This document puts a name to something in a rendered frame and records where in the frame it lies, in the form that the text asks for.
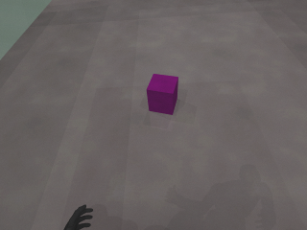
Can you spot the left robot hand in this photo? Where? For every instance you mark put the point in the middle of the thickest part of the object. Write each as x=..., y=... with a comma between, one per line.
x=73, y=223

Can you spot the carton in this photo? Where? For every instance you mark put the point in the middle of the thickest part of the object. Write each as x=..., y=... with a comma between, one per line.
x=162, y=94

